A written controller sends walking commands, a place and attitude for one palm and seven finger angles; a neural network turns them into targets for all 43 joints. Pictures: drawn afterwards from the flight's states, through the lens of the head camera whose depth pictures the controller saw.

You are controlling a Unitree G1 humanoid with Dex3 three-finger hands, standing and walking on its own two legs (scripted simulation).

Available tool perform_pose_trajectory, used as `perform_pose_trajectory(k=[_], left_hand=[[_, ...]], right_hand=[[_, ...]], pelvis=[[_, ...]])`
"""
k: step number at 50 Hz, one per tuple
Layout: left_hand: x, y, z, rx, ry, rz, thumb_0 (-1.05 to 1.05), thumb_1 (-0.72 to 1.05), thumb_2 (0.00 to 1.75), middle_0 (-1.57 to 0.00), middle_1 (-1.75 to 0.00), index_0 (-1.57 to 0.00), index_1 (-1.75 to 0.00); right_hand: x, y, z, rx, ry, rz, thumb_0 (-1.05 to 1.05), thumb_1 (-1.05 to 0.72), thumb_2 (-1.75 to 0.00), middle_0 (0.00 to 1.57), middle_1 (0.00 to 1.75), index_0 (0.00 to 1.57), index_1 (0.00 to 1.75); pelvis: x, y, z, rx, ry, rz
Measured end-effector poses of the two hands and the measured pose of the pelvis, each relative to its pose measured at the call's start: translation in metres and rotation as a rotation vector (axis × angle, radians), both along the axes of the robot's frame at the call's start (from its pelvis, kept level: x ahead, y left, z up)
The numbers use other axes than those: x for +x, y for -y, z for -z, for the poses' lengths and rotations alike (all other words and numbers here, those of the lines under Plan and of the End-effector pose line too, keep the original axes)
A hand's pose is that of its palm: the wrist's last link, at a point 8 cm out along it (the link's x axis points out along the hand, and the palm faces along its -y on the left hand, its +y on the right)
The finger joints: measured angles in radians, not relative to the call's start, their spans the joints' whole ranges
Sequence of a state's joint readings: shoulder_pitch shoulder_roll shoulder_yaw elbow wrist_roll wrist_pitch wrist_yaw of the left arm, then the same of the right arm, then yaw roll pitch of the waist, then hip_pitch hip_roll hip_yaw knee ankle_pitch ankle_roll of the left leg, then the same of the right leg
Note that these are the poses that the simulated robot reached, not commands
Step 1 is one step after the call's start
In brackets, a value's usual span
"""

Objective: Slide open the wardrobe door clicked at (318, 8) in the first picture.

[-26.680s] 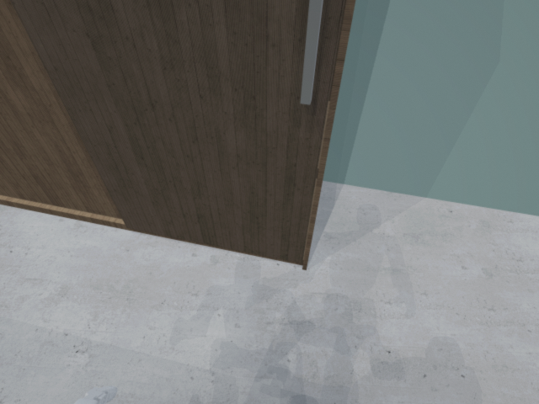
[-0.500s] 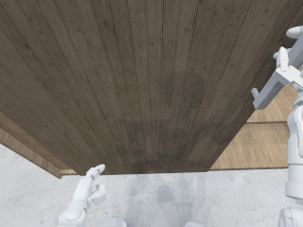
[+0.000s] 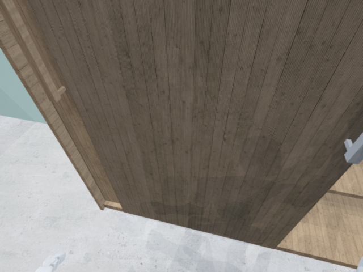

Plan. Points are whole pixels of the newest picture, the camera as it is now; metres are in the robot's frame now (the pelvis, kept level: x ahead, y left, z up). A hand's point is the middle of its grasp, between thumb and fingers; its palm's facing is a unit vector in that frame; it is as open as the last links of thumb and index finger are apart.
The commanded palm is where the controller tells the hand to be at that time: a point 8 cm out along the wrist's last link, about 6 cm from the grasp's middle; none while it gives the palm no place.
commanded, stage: stop walking and hold the door there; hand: right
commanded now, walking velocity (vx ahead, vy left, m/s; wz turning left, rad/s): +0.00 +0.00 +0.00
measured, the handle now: out of the picture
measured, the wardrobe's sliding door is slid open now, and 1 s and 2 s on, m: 0.65 0.65 0.65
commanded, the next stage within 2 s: none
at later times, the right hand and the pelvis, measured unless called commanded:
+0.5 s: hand out of the picture +0.38 -0.32 +0.22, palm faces +0.49 +0.86 -0.18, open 6.0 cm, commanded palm +0.33 -0.36 +0.18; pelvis -0.06 -0.02 +0.00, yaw +4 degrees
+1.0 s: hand out of the picture +0.38 -0.32 +0.21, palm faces +0.44 +0.87 -0.24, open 5.8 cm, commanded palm +0.33 -0.37 +0.18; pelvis -0.03 -0.04 +0.00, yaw +0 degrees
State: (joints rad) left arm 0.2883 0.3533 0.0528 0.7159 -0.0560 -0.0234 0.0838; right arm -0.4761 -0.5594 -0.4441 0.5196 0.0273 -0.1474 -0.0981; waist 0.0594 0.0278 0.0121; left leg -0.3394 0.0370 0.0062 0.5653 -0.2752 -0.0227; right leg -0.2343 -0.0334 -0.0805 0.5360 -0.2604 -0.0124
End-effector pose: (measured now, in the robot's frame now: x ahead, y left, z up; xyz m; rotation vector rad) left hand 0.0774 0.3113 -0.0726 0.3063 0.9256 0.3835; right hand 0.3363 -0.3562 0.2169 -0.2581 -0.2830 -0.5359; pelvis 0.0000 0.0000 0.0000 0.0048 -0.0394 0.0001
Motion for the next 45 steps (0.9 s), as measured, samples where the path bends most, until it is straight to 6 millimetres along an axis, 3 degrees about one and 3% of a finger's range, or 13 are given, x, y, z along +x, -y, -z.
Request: perform_pose_trajectory(k=[7, 13, 24, 33, 39, 45], left_hand=[[-0.027, 0.055, 0.017, -0.124, -0.001, 0.029, 0.02, 0.91, 0.90, -0.20, -0.30, -0.20, -0.30], [-0.042, 0.077, 0.032, -0.180, -0.019, 0.033, 0.01, 0.91, 0.90, -0.21, -0.30, -0.21, -0.30], [-0.067, 0.061, 0.024, -0.109, -0.027, 0.009, 0.01, 0.91, 0.90, -0.21, -0.30, -0.21, -0.30], [-0.079, 0.037, 0.025, -0.077, -0.066, -0.019, 0.01, 0.91, 0.90, -0.21, -0.30, -0.20, -0.30], [-0.074, 0.033, 0.027, -0.080, -0.077, -0.026, 0.01, 0.91, 0.90, -0.21, -0.30, -0.20, -0.30], [-0.055, 0.038, 0.030, -0.095, -0.068, -0.007, 0.01, 0.91, 0.90, -0.21, -0.30, -0.20, -0.30]], right_hand=[[-0.001, -0.002, -0.001, 0.009, -0.029, -0.017, -0.11, -0.68, -0.76, 0.46, 1.40, 0.28, 1.38], [-0.003, -0.001, -0.004, -0.004, -0.070, -0.015, -0.12, -0.68, -0.74, 0.46, 1.40, 0.29, 1.38], [-0.004, -0.002, -0.005, 0.042, -0.089, -0.038, -0.09, -0.70, -0.74, 0.46, 1.40, 0.29, 1.39], [-0.003, -0.002, -0.006, 0.030, -0.098, -0.023, -0.10, -0.68, -0.76, 0.46, 1.40, 0.30, 1.38], [-0.003, -0.001, -0.005, 0.009, -0.101, -0.021, -0.12, -0.66, -0.78, 0.46, 1.40, 0.33, 1.39], [-0.003, 0.001, -0.005, -0.002, -0.102, -0.024, -0.13, -0.65, -0.78, 0.46, 1.40, 0.34, 1.39]], pelvis=[[-0.019, 0.005, -0.001, 0.013, -0.023, -0.042], [-0.041, 0.012, 0.000, 0.023, -0.022, -0.051], [-0.056, 0.017, 0.000, 0.010, -0.014, -0.064], [-0.052, 0.012, 0.000, 0.013, -0.027, -0.063], [-0.044, 0.009, -0.001, 0.011, -0.031, -0.062], [-0.038, 0.014, 0.000, 0.016, -0.029, -0.034]])
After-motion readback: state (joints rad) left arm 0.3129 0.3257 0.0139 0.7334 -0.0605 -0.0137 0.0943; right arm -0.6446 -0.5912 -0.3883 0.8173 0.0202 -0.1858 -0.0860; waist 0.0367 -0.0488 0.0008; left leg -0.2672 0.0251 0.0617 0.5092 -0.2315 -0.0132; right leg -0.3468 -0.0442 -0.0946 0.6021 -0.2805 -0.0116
